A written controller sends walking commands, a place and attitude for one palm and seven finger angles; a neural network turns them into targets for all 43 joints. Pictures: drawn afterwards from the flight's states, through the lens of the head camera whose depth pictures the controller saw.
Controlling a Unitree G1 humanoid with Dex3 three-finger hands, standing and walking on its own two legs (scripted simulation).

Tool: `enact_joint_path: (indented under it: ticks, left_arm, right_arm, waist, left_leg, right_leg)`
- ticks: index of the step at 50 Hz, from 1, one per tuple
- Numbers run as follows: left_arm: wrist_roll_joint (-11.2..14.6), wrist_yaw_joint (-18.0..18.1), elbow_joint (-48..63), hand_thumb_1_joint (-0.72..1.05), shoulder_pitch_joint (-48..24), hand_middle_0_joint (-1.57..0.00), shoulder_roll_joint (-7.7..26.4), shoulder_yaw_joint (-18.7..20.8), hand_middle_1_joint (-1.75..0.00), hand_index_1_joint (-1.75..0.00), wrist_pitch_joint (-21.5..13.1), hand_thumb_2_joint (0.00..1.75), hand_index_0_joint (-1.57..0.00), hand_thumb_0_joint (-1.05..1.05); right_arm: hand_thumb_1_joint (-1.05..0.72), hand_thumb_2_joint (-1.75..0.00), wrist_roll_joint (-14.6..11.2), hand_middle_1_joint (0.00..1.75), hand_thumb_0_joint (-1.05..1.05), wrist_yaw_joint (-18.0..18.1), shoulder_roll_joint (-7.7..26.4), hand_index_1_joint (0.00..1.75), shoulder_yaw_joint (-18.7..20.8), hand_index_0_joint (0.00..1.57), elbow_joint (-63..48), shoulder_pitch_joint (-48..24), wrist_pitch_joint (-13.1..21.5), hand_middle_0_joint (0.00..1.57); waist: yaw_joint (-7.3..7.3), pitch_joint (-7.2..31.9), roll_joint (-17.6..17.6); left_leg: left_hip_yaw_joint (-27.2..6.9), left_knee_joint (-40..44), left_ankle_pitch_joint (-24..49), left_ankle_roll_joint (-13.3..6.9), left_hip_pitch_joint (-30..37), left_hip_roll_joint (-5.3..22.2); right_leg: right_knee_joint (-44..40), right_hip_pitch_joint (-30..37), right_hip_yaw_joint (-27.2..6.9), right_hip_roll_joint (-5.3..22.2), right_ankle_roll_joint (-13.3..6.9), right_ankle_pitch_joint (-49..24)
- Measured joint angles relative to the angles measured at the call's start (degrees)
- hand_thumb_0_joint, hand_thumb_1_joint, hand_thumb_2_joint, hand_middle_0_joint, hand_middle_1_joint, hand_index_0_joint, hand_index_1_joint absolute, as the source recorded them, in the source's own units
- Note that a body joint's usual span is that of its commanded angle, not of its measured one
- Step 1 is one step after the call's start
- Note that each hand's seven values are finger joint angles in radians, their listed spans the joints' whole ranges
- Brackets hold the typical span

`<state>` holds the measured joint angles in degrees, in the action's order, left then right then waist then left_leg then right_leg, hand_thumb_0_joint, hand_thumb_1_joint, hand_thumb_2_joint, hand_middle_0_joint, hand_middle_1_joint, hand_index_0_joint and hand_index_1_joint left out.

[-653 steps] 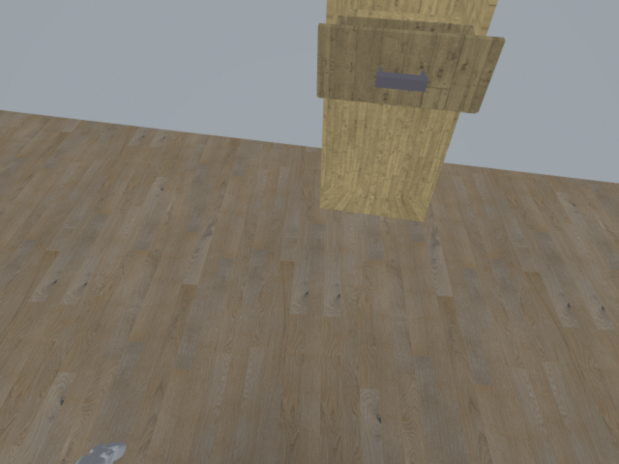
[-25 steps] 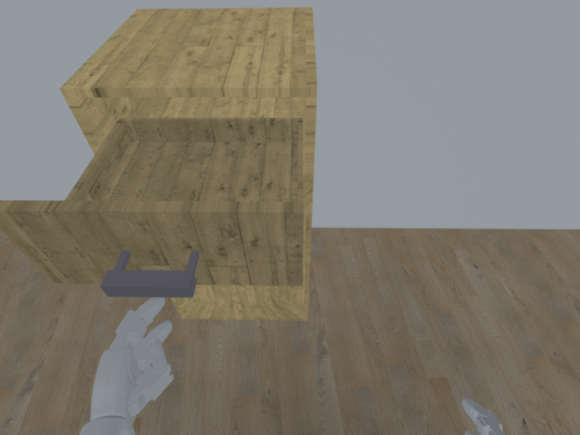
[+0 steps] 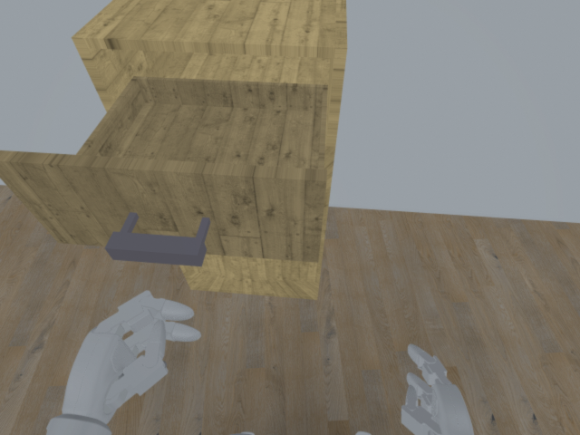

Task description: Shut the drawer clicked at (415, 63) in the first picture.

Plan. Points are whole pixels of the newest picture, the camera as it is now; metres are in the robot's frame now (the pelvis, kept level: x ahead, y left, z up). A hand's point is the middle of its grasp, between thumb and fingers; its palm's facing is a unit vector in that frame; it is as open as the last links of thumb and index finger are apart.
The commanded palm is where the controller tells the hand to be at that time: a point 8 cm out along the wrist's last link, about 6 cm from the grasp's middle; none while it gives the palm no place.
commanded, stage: raise the hand and make a fist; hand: left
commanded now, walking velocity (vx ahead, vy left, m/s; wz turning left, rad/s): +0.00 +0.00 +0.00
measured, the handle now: (162, 235) +0.35 +0.21 +0.09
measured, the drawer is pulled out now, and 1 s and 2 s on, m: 0.29 0.29 0.29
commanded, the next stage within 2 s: bring the fist close to the handle in 1.18 s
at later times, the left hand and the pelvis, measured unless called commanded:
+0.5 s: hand (132, 339) +0.19 +0.17 +0.14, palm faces +0.02 -1.00 -0.08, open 3.1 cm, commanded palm +0.14 +0.22 +0.16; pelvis +0.02 +0.02 +0.02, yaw +0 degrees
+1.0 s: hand (114, 317) +0.19 +0.18 +0.18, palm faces +0.02 -0.99 -0.12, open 3.3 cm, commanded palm +0.14 +0.23 +0.19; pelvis +0.03 +0.00 +0.04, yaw +0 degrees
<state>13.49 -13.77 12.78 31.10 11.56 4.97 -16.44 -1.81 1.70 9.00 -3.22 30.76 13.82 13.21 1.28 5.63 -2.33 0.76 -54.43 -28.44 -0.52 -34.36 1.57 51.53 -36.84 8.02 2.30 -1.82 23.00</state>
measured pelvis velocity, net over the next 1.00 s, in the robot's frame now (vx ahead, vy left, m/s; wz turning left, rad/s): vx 0.03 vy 0.00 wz -0.01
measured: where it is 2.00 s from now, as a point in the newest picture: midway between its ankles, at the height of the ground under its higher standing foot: outside the picture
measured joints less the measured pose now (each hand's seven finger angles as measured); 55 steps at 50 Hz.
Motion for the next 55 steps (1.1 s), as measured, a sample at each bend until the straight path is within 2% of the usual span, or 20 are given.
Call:
enact_joint_path:
  ticks: [5, 13, 20, 30, 38, 48, 55]
  left_arm:
    - [0.0, 2.8, 3.8, 0.90, 3.6, -0.85, -0.4, 1.1, -1.01, -1.00, 0.8, 0.90, -0.85, 0.02]
    - [-1.6, 4.8, 9.5, 0.90, 7.1, -1.01, -0.5, -1.5, -1.18, -1.18, 0.8, 0.90, -1.01, 0.02]
    - [-1.6, 5.5, 12.7, 0.90, 6.8, -1.15, 0.3, -0.7, -1.33, -1.33, 3.5, 0.90, -1.15, 0.02]
    - [-1.3, 4.0, 17.4, 0.90, 5.5, -1.33, 0.6, -0.8, -1.53, -1.52, 10.6, 0.90, -1.33, 0.02]
    - [0.2, 3.2, 19.2, 0.90, 2.9, -1.39, 2.0, 2.2, -1.59, -1.58, 15.0, 0.90, -1.39, 0.02]
    - [2.1, 1.3, 19.8, 0.90, 3.0, -1.40, 2.3, 4.7, -1.60, -1.60, 19.0, 0.90, -1.40, 0.02]
    - [2.5, 1.5, 18.5, 0.90, 3.3, -1.40, 3.0, 6.1, -1.60, -1.60, 17.2, 0.90, -1.40, 0.02]
  right_arm:
    - [-0.90, -0.90, -0.1, 0.30, 0.02, 0.0, 1.6, 0.30, 1.4, 0.21, 1.2, 2.5, 1.3, 0.21]
    - [-0.90, -0.90, -0.5, 0.30, 0.02, 0.4, 5.2, 0.30, 3.8, 0.20, 0.9, 2.2, 3.7, 0.20]
    - [-0.91, -0.90, -0.9, 0.30, 0.02, 0.6, 4.6, 0.30, 3.1, 0.20, -0.2, 0.3, 4.6, 0.20]
    - [-0.90, -0.90, -1.1, 0.30, 0.02, 0.3, 2.7, 0.30, -0.2, 0.20, -0.4, -1.3, 5.2, 0.20]
    - [-0.90, -0.90, -1.6, 0.30, 0.02, 0.8, 2.8, 0.30, -1.5, 0.20, 1.2, -0.8, 5.6, 0.20]
    - [-0.90, -0.90, -2.3, 0.30, 0.02, 1.2, 4.2, 0.30, -0.8, 0.20, 2.5, -0.5, 6.5, 0.20]
    - [-0.90, -0.90, -2.2, 0.30, 0.02, 1.5, 4.9, 0.30, -0.2, 0.20, 2.8, -0.3, 7.7, 0.20]
  waist:
    - [-0.75, -0.2, 0.1]
    - [-0.37, -0.9, 0.3]
    - [0.51, -0.3, 0.0]
    - [2.19, -0.5, -1.0]
    - [2.77, -1.1, -1.5]
    - [2.48, -1.2, -1.4]
    - [2.68, -1.6, -1.3]
  left_leg:
    - [0.9, 2.6, 0.6, -0.4, 2.7, -0.2]
    - [1.0, 3.8, 0.5, -1.0, 5.1, -0.7]
    - [1.1, 6.2, 0.8, -1.1, 8.7, -0.8]
    - [0.9, 10.8, 2.1, -1.1, 14.8, -1.0]
    - [0.7, 14.4, 3.5, -0.9, 18.6, -1.0]
    - [1.0, 17.8, 4.9, -0.4, 21.6, -0.7]
    - [0.7, 18.1, 5.2, 0.1, 22.1, -0.2]
  right_leg:
    - [-2.1, 2.2, -0.9, 0.0, 0.5, -0.6]
    - [-3.4, 4.7, -1.0, 0.4, 1.1, -0.6]
    - [-5.8, 8.4, -1.0, 0.3, 1.4, -1.0]
    - [-10.3, 14.5, -0.8, 0.2, 1.7, -2.0]
    - [-13.8, 18.3, -0.6, -0.2, 1.5, -3.2]
    - [-16.3, 20.8, -0.9, -0.6, 1.1, -4.2]
    - [-16.8, 21.5, -0.5, -1.1, 0.6, -4.5]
